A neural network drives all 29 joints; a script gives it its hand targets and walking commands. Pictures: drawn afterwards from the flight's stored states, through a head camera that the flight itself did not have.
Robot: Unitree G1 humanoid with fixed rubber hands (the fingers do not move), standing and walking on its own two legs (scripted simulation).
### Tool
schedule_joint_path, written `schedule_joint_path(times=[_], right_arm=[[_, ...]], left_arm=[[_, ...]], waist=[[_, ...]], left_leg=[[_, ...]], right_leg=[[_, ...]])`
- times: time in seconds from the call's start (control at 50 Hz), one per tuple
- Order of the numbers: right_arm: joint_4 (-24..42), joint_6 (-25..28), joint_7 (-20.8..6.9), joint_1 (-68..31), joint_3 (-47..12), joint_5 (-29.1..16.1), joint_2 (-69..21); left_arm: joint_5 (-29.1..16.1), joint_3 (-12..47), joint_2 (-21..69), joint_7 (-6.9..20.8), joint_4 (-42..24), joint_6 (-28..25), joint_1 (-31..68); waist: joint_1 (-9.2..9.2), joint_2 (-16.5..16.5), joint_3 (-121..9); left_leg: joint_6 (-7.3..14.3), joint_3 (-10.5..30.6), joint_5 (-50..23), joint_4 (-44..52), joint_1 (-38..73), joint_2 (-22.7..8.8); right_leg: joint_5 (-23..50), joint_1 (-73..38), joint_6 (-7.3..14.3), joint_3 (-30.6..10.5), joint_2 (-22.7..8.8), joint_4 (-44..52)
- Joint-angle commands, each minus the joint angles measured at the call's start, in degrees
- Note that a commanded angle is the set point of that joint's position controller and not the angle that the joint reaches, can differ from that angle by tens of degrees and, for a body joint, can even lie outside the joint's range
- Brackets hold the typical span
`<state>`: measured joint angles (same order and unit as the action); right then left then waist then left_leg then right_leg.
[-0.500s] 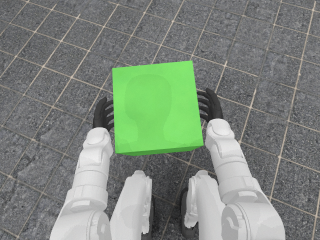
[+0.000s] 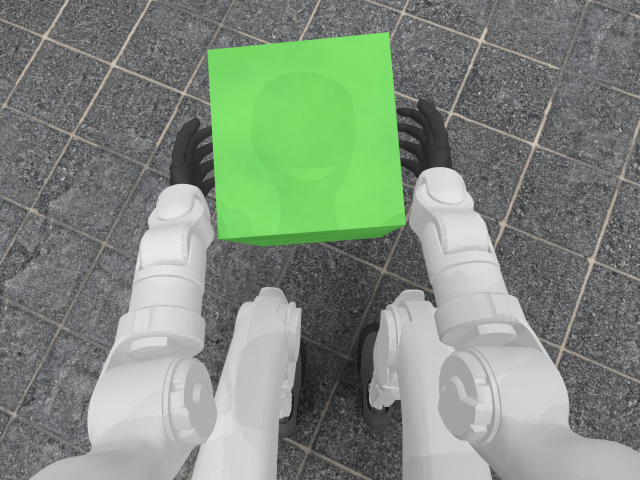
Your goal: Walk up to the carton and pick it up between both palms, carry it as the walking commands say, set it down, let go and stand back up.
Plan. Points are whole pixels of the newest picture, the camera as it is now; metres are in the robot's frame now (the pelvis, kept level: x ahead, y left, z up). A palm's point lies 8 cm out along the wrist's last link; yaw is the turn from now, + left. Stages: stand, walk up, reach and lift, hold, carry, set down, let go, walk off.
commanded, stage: set down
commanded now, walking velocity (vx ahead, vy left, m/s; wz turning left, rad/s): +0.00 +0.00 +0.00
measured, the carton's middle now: (311, 163) +0.50 +0.05 -0.16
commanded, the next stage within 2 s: none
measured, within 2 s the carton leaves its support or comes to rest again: neither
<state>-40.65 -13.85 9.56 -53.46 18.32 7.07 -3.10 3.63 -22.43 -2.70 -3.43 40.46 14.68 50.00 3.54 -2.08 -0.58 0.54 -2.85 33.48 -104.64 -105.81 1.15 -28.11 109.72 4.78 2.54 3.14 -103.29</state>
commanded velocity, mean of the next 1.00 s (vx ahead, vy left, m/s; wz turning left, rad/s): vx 0.00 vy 0.00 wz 0.00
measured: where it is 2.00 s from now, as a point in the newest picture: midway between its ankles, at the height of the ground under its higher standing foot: (330, 397)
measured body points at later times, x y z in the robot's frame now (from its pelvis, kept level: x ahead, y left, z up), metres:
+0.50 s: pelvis -0.04 +0.01 -0.06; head +0.30 +0.03 +0.22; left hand +0.47 +0.20 -0.19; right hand +0.50 -0.10 -0.18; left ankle +0.10 +0.11 -0.46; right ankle +0.12 -0.08 -0.46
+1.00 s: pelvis -0.02 +0.02 -0.11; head +0.33 +0.05 +0.15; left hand +0.51 +0.20 -0.28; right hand +0.56 -0.09 -0.24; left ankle +0.10 +0.11 -0.46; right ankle +0.12 -0.07 -0.46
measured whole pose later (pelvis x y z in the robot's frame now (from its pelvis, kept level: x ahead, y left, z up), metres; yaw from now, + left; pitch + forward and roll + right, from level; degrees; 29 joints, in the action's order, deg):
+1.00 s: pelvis -0.02 +0.02 -0.11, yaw +1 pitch +25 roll +0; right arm -52.4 -14.1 9.5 -84.6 13.4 -2.3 11.2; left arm -4.9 -8.2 -14.5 -11.8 49.2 16.6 76.6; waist 1.3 -3.9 30.1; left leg 2.6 -4.1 35.1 -127.3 -117.4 3.3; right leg -29.9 120.1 2.1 2.9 4.2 -124.9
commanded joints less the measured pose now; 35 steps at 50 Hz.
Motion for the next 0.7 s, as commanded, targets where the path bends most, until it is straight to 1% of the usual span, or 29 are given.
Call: schedule_joint_path(times=[0.0,0.04,0.08,0.14,0.2,0.24,0.28,0.32,0.34,0.36,0.38,0.4,0.42,0.44,0.46,0.5,0.52,0.54,0.56,0.58,0.6,0.66,0.68], right_arm=[[3.9,-0.4,-8.0,-37.7,-33.9,-6.6,-55.3],[4.1,-0.9,-8.0,-39.2,-34.1,-6.7,-54.7],[4.8,-1.2,-7.9,-41.0,-34.4,-7.0,-54.0],[5.6,-1.6,-8.0,-43.2,-35.0,-7.5,-53.1],[6.6,-1.6,-8.1,-45.7,-35.5,-8.2,-51.6],[7.2,-1.6,-8.1,-47.1,-35.8,-8.8,-50.1],[8.6,-1.6,-7.9,-48.8,-36.3,-9.8,-48.1],[11.5,-1.8,-7.5,-51.1,-38.0,-11.6,-45.3],[13.1,-2.0,-7.2,-51.8,-38.8,-12.6,-43.4],[15.3,-2.3,-6.8,-52.7,-40.1,-13.9,-41.4],[19.7,-2.6,-6.6,-54.3,-41.6,-15.3,-40.8],[22.7,-2.9,-6.3,-54.6,-42.3,-16.2,-39.6],[24.1,-3.2,-6.0,-55.9,-42.7,-16.8,-38.4],[23.3,-3.4,-5.9,-57.2,-42.1,-17.0,-36.9],[18.9,-3.5,-6.4,-56.9,-40.5,-16.9,-36.3],[5.6,-3.3,-8.6,-57.1,-33.6,-14.5,-36.7],[-0.3,-3.1,-9.9,-56.8,-30.1,-13.0,-36.9],[-4.7,-2.8,-11.2,-56.4,-27.3,-11.6,-38.0],[-7.4,-2.4,-12.4,-56.2,-25.2,-10.4,-38.8],[-9.2,-1.9,-13.2,-56.2,-23.3,-9.2,-39.8],[-9.1,-1.4,-14.0,-57.1,-22.5,-8.8,-40.8],[-10.5,-0.5,-15.1,-59.3,-19.1,-7.5,-42.5],[-10.9,-0.2,-15.3,-60.1,-18.2,-7.6,-42.6]], left_arm=[[-6.9,30.4,52.6,10.4,-11.3,-1.9,44.6],[-7.3,30.5,52.1,10.5,-11.7,-1.5,46.1],[-7.8,30.8,51.7,10.8,-12.0,-1.2,47.5],[-9.0,31.8,51.2,11.0,-12.9,-1.0,50.6],[-10.4,33.2,50.9,10.7,-14.3,-1.0,53.4],[-11.4,34.3,50.1,10.2,-15.3,-1.0,55.3],[-12.6,35.8,49.2,9.4,-17.0,-0.9,57.4],[-14.2,38.0,47.2,8.2,-20.3,-0.5,59.7],[-15.1,39.1,45.8,7.4,-22.2,-0.3,60.7],[-16.0,40.1,43.8,6.5,-24.7,0.0,61.4],[-17.9,42.6,44.2,5.5,-29.1,0.6,63.2],[-19.0,44.2,43.2,4.6,-32.3,1.1,63.8],[-19.3,44.7,42.3,3.9,-34.1,1.5,64.6],[-19.0,43.8,41.7,3.2,-33.1,2.0,64.7],[-18.4,42.2,41.8,2.7,-30.2,2.4,64.9],[-15.1,37.0,43.2,3.0,-19.3,2.3,64.8],[-13.3,34.4,44.7,3.7,-13.6,2.2,64.2],[-11.6,32.3,45.9,4.5,-9.0,2.0,63.7],[-10.2,31.0,47.2,5.5,-5.4,1.9,63.8],[-8.8,29.5,48.0,6.4,-2.9,1.5,64.0],[-8.3,28.8,49.3,7.2,-2.2,1.0,64.8],[-8.3,26.7,51.8,8.5,-0.5,-0.3,68.4],[-8.3,25.7,52.1,8.7,0.1,-0.7,69.0]], waist=[[5.14,-1.8,-73.9],[4.84,-2.5,-74.2],[4.97,-2.7,-76.1],[4.36,-2.9,-79.3],[3.89,-2.1,-84.1],[3.24,-1.5,-88.2],[2.67,-0.6,-94.3],[2.54,-0.1,-102.7],[2.1,-0.1,-107.5],[2.29,0.5,-112.8],[2.53,1.8,-119.7],[2.22,2.1,-121.6],[2.21,2.5,-120.1],[2.57,2.8,-115.7],[3.56,4.1,-107.7],[3.96,5.9,-86.5],[3.6,6.6,-75.9],[3.24,6.7,-67.6],[2.04,6.5,-62.6],[1.21,5.9,-60.6],[0.8,5.5,-61.4],[-1.0,4.2,-60.6],[-1.14,3.8,-60.1]], left_leg=[[-0.7,1.1,-15.8,11.7,20.1,8.4],[-0.5,1.1,-14.8,10.9,18.3,8.4],[-0.4,1.0,-14.5,9.8,17.4,8.4],[-0.3,1.1,-15.0,8.3,16.9,8.4],[-0.2,1.4,-15.8,6.8,18.0,8.3],[-0.2,1.6,-16.8,5.6,19.5,8.2],[-0.4,1.7,-18.0,4.5,22.5,8.1],[-0.5,1.9,-20.3,3.3,28.1,7.8],[-0.7,2.0,-21.5,2.9,31.9,7.7],[-0.8,1.8,-23.2,2.5,35.9,7.6],[-1.6,1.9,-29.4,1.5,41.5,7.8],[-1.9,2.3,-32.3,0.8,44.7,7.6],[-1.9,2.5,-32.2,0.8,46.4,7.6],[-1.8,2.6,-30.0,0.9,45.5,7.6],[-1.9,3.1,-25.5,2.1,43.4,7.2],[-1.5,4.2,-14.0,4.5,34.6,6.6],[-1.2,4.9,-8.2,5.4,29.6,6.3],[-0.8,5.5,-3.5,6.0,25.3,6.0],[-0.4,5.9,-0.5,5.9,22.2,5.9],[-0.2,6.1,0.7,5.1,20.4,5.9],[-0.2,6.1,-0.7,3.9,20.7,6.1],[0.0,5.6,-4.3,1.1,20.5,6.5],[0.0,5.5,-4.1,0.5,19.3,6.5]], right_leg=[[14.2,-50.9,-4.4,-8.9,7.3,9.9],[13.5,-50.9,-4.4,-9.0,7.0,9.3],[13.4,-51.5,-4.3,-9.1,6.8,8.4],[14.3,-51.9,-4.0,-9.0,6.6,6.7],[15.1,-51.8,-3.5,-8.3,6.5,4.5],[16.0,-52.2,-3.2,-7.9,6.5,3.0],[17.0,-54.0,-2.7,-7.5,6.5,1.7],[19.2,-57.2,-2.5,-6.9,6.3,0.1],[19.9,-58.8,-2.4,-6.4,6.2,-0.5],[21.0,-61.4,-2.4,-6.2,6.2,-1.0],[27.2,-65.6,-2.2,-6.6,6.4,-2.8],[28.7,-64.6,-2.6,-6.5,6.7,-3.8],[27.2,-61.8,-3.0,-6.2,6.9,-4.1],[24.4,-57.7,-3.2,-5.9,6.8,-4.1],[19.9,-51.5,-2.8,-5.7,6.4,-4.0],[9.8,-38.0,-1.7,-5.7,5.8,-3.2],[5.1,-31.7,-1.2,-5.6,5.5,-3.0],[1.6,-26.8,-0.9,-5.4,5.2,-3.0],[-0.1,-23.8,-0.9,-5.1,5.1,-3.1],[-0.4,-22.7,-1.1,-4.8,4.8,-3.6],[0.5,-22.8,-1.3,-4.4,4.8,-4.6],[1.8,-19.9,-1.8,-3.6,4.8,-5.8],[1.3,-18.5,-2.0,-3.4,4.7,-6.2]])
